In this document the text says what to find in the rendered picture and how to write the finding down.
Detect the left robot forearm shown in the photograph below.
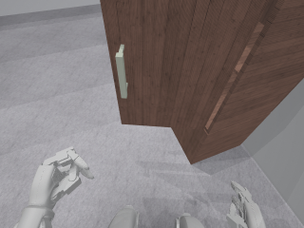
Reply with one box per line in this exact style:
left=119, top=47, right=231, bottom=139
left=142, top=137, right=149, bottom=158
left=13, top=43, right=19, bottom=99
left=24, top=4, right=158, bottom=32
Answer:
left=13, top=205, right=55, bottom=228

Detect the left robot thigh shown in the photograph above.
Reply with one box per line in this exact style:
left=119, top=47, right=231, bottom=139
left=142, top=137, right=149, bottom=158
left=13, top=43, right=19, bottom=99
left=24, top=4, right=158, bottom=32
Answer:
left=107, top=208, right=140, bottom=228

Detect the robot right hand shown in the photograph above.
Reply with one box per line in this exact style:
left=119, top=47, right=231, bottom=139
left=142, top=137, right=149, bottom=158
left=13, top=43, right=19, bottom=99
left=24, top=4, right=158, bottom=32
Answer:
left=226, top=180, right=266, bottom=228

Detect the cupboard door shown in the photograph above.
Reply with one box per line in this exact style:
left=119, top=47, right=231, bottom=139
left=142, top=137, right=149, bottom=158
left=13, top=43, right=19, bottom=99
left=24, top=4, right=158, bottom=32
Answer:
left=100, top=0, right=270, bottom=130

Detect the handle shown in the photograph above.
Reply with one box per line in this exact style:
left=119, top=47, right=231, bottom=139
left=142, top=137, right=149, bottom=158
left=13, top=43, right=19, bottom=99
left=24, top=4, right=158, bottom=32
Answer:
left=115, top=44, right=128, bottom=99

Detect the right robot thigh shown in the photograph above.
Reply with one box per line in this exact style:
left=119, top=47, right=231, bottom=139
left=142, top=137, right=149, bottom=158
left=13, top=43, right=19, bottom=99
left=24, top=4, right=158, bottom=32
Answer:
left=175, top=216, right=204, bottom=228

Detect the robot left hand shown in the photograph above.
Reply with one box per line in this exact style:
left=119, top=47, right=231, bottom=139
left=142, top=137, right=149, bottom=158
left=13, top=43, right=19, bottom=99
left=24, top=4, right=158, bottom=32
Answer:
left=28, top=146, right=94, bottom=210

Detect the robot thigh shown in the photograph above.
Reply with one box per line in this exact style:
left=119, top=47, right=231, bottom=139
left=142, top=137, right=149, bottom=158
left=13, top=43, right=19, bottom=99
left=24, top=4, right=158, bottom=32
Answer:
left=107, top=208, right=140, bottom=228
left=175, top=216, right=204, bottom=228

